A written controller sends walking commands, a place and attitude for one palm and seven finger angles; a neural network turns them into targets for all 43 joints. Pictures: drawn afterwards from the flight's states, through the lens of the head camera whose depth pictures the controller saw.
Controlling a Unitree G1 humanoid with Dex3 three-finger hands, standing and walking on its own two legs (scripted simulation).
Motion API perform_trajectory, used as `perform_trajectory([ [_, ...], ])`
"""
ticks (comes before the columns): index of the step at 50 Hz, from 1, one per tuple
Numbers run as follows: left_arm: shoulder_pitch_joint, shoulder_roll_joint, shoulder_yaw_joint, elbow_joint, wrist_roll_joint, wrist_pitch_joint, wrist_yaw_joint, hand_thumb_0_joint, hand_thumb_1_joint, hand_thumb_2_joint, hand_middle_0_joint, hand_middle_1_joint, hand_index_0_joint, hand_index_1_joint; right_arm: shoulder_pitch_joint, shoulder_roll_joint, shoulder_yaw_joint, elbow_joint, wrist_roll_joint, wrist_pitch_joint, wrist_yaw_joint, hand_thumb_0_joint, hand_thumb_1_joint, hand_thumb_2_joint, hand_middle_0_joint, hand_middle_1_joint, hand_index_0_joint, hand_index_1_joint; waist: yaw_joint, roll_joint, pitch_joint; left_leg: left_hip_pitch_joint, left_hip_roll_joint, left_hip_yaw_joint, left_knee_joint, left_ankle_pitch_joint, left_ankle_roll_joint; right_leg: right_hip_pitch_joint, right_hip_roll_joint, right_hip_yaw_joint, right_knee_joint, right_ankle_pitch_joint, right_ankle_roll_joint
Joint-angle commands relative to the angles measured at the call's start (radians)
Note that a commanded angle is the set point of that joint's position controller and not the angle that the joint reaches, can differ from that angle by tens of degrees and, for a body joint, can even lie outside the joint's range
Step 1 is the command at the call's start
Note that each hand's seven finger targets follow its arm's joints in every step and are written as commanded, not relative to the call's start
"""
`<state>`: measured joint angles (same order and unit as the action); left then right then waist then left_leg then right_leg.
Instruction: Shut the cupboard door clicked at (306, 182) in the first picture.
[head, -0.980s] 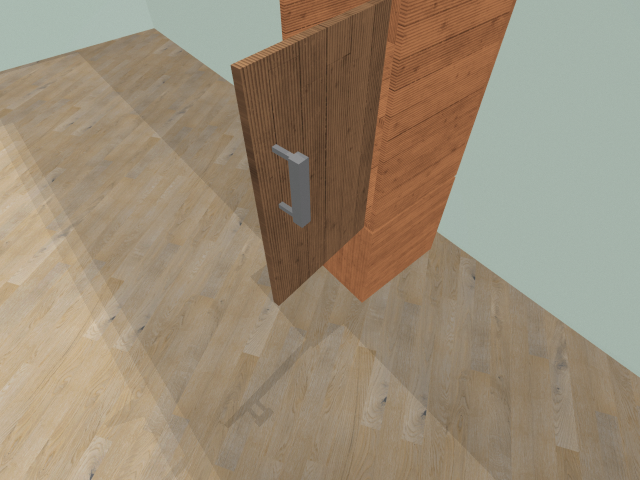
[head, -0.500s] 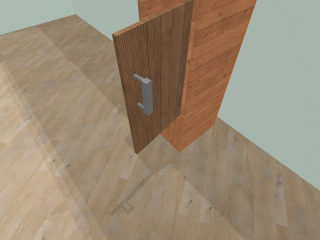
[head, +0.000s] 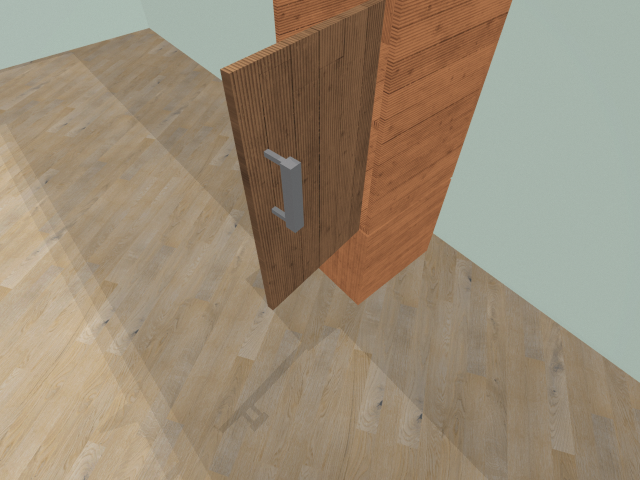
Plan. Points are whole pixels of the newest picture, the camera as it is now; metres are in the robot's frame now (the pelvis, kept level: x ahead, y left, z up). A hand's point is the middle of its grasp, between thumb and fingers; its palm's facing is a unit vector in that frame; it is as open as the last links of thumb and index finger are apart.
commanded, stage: walk around to get in front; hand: left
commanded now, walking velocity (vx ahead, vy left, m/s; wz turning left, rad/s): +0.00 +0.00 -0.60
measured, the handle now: (283, 191) +0.55 +0.10 +0.02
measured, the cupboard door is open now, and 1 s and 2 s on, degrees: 99 99 99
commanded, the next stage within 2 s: none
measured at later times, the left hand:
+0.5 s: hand out of the picture +0.06 +0.18 -0.17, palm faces -0.14 -0.94 -0.30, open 7.4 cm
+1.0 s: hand out of the picture +0.15 +0.17 -0.18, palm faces -0.41 -0.88 -0.23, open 7.4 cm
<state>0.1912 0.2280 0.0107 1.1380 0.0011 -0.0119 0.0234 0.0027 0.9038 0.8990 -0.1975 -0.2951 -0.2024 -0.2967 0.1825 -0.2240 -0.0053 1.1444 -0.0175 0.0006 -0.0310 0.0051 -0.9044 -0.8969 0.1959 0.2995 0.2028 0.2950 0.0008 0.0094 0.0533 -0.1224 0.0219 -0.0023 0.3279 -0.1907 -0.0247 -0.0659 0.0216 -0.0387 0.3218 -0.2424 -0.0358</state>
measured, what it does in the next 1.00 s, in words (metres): steps on the spot, turning right: left foot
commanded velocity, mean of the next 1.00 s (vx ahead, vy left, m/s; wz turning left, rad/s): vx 0.00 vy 0.00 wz -0.60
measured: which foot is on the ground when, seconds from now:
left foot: down 0.00-0.40, up 0.42-0.84, down 0.86-1.00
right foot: down 0.00-0.86, up 0.88-1.00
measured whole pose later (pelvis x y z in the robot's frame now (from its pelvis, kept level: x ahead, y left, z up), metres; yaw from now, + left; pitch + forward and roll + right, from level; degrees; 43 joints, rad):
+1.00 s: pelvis -0.02 +0.01 -0.01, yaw -30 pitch +1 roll -1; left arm 0.17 0.27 0.10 0.91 0.02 0.07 -0.02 0.01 0.91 0.90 -0.20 -0.29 -0.20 -0.30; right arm 0.15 -0.19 -0.02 0.90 -0.04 0.01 -0.05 0.00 -0.90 -0.90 0.20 0.30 0.20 0.30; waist 0.05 -0.02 0.10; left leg -0.23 0.08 0.00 0.51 -0.29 -0.04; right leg -0.51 0.04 0.02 1.02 -0.49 0.04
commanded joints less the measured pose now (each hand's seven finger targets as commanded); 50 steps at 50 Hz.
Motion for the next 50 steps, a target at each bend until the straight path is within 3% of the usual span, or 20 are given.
perform_trajectory([
  [1,0.053,0.103,0.033,-0.038,0.004,0.0,0.01,0.0,0.9,0.9,-0.2,-0.3,-0.2,-0.3,0.061,-0.086,-0.017,-0.037,-0.002,0.001,-0.014,0.0,-0.9,-0.9,0.2,0.3,0.2,0.3,-0.006,-0.006,-0.041,0.05,0.097,-0.023,0.036,0.234,0.031,-0.071,-0.13,0.111,-0.01,0.34,-0.012],
  [7,0.041,0.134,0.072,-0.107,0.014,0.037,-0.002,0.0,0.9,0.9,-0.2,-0.3,-0.2,-0.3,0.07,-0.118,-0.057,-0.092,-0.002,0.025,-0.028,0.0,-0.9,-0.9,0.2,0.3,0.2,0.3,-0.014,-0.031,-0.028,-0.008,0.125,0.031,0.127,0.121,0.032,-0.151,-0.115,0.174,0.099,0.352,-0.031],
  [12,0.025,0.114,0.085,-0.166,0.02,0.048,-0.019,0.0,0.9,0.9,-0.2,-0.3,-0.2,-0.3,0.057,-0.149,-0.079,-0.143,-0.007,0.021,-0.03,0.0,-0.9,-0.9,0.2,0.3,0.2,0.3,-0.01,0.072,-0.041,-0.009,0.216,-0.039,0.087,0.045,0.083,-0.268,-0.043,0.17,0.242,0.207,-0.015],
  [16,0.017,0.07,0.092,-0.209,0.019,0.063,-0.034,0.0,0.9,0.9,-0.2,-0.3,-0.2,-0.3,0.032,-0.176,-0.089,-0.177,-0.016,0.009,-0.028,0.0,-0.9,-0.9,0.2,0.3,0.2,0.3,0.007,0.222,-0.031,-0.076,0.389,-0.128,-0.013,0.136,0.195,-0.303,-0.022,0.061,0.55,-0.275,0.01],
  [18,0.087,0.069,0.1,-0.201,0.021,0.056,-0.041,0.0,0.9,0.9,-0.2,-0.3,-0.2,-0.3,-0.023,-0.178,-0.088,-0.2,-0.019,0.008,-0.027,0.0,-0.9,-0.9,0.2,0.3,0.2,0.3,0.057,0.149,-0.052,-0.14,0.337,-0.019,0.122,0.214,0.141,-0.169,-0.041,0.048,0.377,-0.168,0.005],
  [19,0.164,0.11,0.113,-0.181,0.026,0.045,-0.039,0.0,0.9,0.9,-0.2,-0.3,-0.2,-0.3,-0.061,-0.164,-0.088,-0.219,-0.011,0.017,-0.027,0.0,-0.9,-0.9,0.2,0.3,0.2,0.3,0.101,-0.01,-0.046,-0.234,0.224,0.063,0.325,0.085,0.064,-0.072,-0.077,0.142,0.154,0.093,-0.008],
  [20,0.183,0.24,0.138,-0.183,0.042,0.031,-0.019,0.0,0.9,0.9,-0.2,-0.3,-0.2,-0.3,-0.054,-0.075,-0.078,-0.257,0.004,0.023,-0.019,0.0,-0.9,-0.9,0.2,0.3,0.2,0.3,0.089,-0.383,-0.04,-0.444,0.017,0.162,0.627,-0.357,-0.029,-0.015,-0.35,0.563,-0.038,0.359,-0.082],
  [21,0.195,0.248,0.131,-0.187,0.02,0.034,-0.01,0.0,0.9,0.9,-0.2,-0.3,-0.2,-0.3,-0.06,-0.117,-0.08,-0.268,0.002,0.035,-0.014,0.0,-0.9,-0.9,0.2,0.3,0.2,0.3,0.101,-0.28,-0.051,-0.423,0.016,0.016,0.775,-0.429,-0.024,-0.078,-0.385,0.579,-0.04,0.407,-0.162],
  [22,0.146,0.209,0.13,-0.194,0.026,0.035,-0.001,0.0,0.9,0.9,-0.2,-0.3,-0.2,-0.3,-0.087,-0.097,-0.085,-0.256,0.003,0.036,-0.017,0.0,-0.9,-0.9,0.2,0.3,0.2,0.3,0.067,-0.189,-0.024,-0.469,0.026,-0.036,0.846,-0.38,-0.021,-0.08,-0.328,0.56,0.006,0.436,-0.187],
  [25,0.089,0.154,0.111,-0.223,0.02,0.024,0.007,0.0,0.9,0.9,-0.2,-0.3,-0.2,-0.3,-0.078,-0.074,-0.075,-0.251,0.002,0.033,-0.011,0.0,-0.9,-0.9,0.2,0.3,0.2,0.3,0.028,-0.1,-0.078,-0.459,0.044,-0.039,0.837,-0.252,-0.038,-0.025,-0.247,0.429,0.073,0.556,-0.18],
  [36,0.107,0.179,0.125,-0.248,0.033,0.035,0.001,0.0,0.9,0.9,-0.2,-0.3,-0.2,-0.3,-0.139,-0.067,-0.071,-0.308,0.019,0.022,-0.012,0.0,-0.9,-0.9,0.2,0.3,0.2,0.3,0.048,-0.155,-0.115,-0.33,-0.014,-0.03,0.487,-0.262,-0.028,-0.012,-0.188,0.526,0.074,0.505,-0.167],
  [39,0.056,0.184,0.127,-0.267,0.027,0.041,-0.001,0.0,0.9,0.9,-0.2,-0.3,-0.2,-0.3,-0.062,-0.072,-0.068,-0.296,0.024,0.015,-0.018,0.0,-0.9,-0.9,0.2,0.3,0.2,0.3,0.007,-0.149,-0.13,-0.183,-0.024,-0.031,0.279,-0.174,-0.016,-0.102,-0.153,0.529,0.109,0.475,-0.126],
  [40,0.029,0.173,0.123,-0.273,0.023,0.042,-0.003,0.0,0.9,0.9,-0.2,-0.3,-0.2,-0.3,-0.017,-0.08,-0.07,-0.284,0.023,0.009,-0.022,0.0,-0.9,-0.9,0.2,0.3,0.2,0.3,-0.017,-0.132,-0.136,-0.066,-0.016,-0.029,0.158,-0.098,-0.011,-0.179,-0.126,0.509,0.132,0.414,-0.088],
  [41,0.024,0.136,0.114,-0.283,0.017,0.044,-0.005,0.0,0.9,0.9,-0.2,-0.3,-0.2,-0.3,0.019,-0.116,-0.077,-0.274,0.019,0.001,-0.026,0.0,-0.9,-0.9,0.2,0.3,0.2,0.3,-0.032,-0.042,-0.143,0.096,0.078,-0.107,0.028,-0.059,0.014,-0.342,-0.048,0.44,0.19,0.219,-0.037],
  [42,0.034,0.082,0.103,-0.308,0.006,0.045,-0.02,0.0,0.9,0.9,-0.2,-0.3,-0.2,-0.3,0.035,-0.219,-0.092,-0.285,-0.002,-0.008,-0.03,0.0,-0.9,-0.9,0.2,0.3,0.2,0.3,-0.032,0.236,-0.132,0.201,0.334,-0.367,-0.057,0.002,0.116,-0.539,0.081,0.268,0.362,-0.141,0.026],
  [43,-0.009,0.104,0.104,-0.336,0.017,0.037,-0.032,0.0,0.9,0.9,-0.2,-0.3,-0.2,-0.3,0.053,-0.25,-0.095,-0.295,-0.011,-0.003,-0.035,0.0,-0.9,-0.9,0.2,0.3,0.2,0.3,-0.038,0.249,-0.09,0.088,0.505,-0.463,-0.074,0.13,0.232,-0.559,0.056,0.117,0.617,-0.383,0.069],
  [44,-0.035,0.122,0.112,-0.348,0.03,0.035,-0.043,0.0,0.9,0.9,-0.2,-0.3,-0.2,-0.3,0.043,-0.239,-0.089,-0.306,-0.02,-0.008,-0.036,0.0,-0.9,-0.9,0.2,0.3,0.2,0.3,-0.031,0.115,-0.064,-0.009,0.489,-0.432,-0.048,0.249,0.27,-0.548,0.013,0.117,0.773,-0.353,0.081],
  [46,-0.009,0.103,0.111,-0.312,0.027,0.042,-0.047,0.0,0.9,0.9,-0.2,-0.3,-0.2,-0.3,-0.01,-0.174,-0.068,-0.314,-0.021,-0.013,-0.032,0.0,-0.9,-0.9,0.2,0.3,0.2,0.3,0.014,0.25,-0.075,-0.015,0.345,-0.201,0.047,0.52,0.201,-0.542,-0.012,0.098,0.857,-0.29,0.089],
  [47,-0.016,0.094,0.108,-0.314,0.019,0.048,-0.054,0.0,0.9,0.9,-0.2,-0.3,-0.2,-0.3,-0.027,-0.166,-0.068,-0.321,-0.023,-0.01,-0.031,0.0,-0.9,-0.9,0.2,0.3,0.2,0.3,0.016,0.232,-0.072,-0.015,0.307,-0.111,0.062,0.517,0.178,-0.519,-0.022,0.073,0.828,-0.274,0.09],
  [50,-0.037,0.073,0.091,-0.324,0.019,0.053,-0.069,0.0,0.9,0.9,-0.2,-0.3,-0.2,-0.3,0.0,-0.193,-0.079,-0.312,-0.025,-0.004,-0.024,0.0,-0.9,-0.9,0.2,0.3,0.2,0.3,0.0,0.232,-0.092,-0.045,0.265,-0.004,0.099,0.426,0.129,-0.362,-0.014,-0.026,0.559,-0.215,0.081],
])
